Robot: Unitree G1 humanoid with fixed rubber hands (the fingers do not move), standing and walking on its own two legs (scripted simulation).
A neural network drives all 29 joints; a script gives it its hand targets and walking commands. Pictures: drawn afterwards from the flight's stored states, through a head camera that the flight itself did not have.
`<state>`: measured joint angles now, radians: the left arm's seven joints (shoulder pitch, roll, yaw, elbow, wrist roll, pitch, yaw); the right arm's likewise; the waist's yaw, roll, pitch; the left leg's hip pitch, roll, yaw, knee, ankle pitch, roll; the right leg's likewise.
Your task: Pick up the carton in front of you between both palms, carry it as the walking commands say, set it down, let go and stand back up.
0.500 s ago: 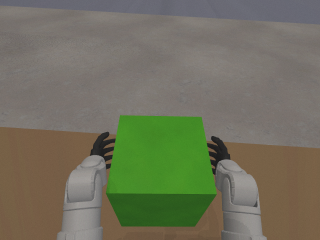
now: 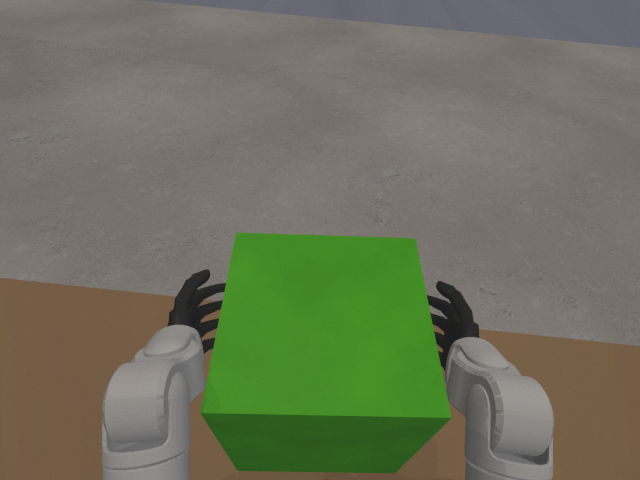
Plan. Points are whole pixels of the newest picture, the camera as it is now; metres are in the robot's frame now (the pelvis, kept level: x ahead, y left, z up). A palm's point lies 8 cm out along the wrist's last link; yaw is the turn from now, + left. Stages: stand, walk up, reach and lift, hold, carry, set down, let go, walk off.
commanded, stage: carry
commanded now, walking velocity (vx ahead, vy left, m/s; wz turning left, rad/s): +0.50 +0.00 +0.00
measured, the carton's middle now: (321, 361) +0.26 +0.01 +0.04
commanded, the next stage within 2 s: none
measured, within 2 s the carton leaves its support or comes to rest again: neither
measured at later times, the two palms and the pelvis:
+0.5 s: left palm (254, 171) +0.57 +0.14 +0.10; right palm (425, 185) +0.58 -0.16 +0.09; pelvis +0.33 -0.02 +0.00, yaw +2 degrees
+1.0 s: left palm (272, 74) +1.01 +0.16 +0.11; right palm (391, 82) +1.00 -0.14 +0.11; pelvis +0.65 +0.01 -0.01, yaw +0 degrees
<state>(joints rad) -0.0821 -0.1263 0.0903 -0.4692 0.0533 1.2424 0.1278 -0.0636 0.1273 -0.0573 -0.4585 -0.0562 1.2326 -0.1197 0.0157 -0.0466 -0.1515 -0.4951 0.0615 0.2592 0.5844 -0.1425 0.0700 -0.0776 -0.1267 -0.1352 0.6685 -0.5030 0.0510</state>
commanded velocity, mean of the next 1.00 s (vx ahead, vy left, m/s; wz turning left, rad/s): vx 0.50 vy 0.00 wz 0.00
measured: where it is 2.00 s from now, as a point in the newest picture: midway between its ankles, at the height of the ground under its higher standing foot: (317, 255)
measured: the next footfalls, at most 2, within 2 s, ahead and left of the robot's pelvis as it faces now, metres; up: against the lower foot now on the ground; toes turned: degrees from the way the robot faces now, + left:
right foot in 0.44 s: +0.47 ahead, -0.11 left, +0.00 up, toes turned -13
left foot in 0.94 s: +0.81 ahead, +0.08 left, +0.00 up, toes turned +7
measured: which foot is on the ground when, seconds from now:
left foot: down 0.00-0.48, up 0.50-0.92, down 0.94-1.00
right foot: up 0.00-0.42, down 0.44-0.96, up 0.98-1.00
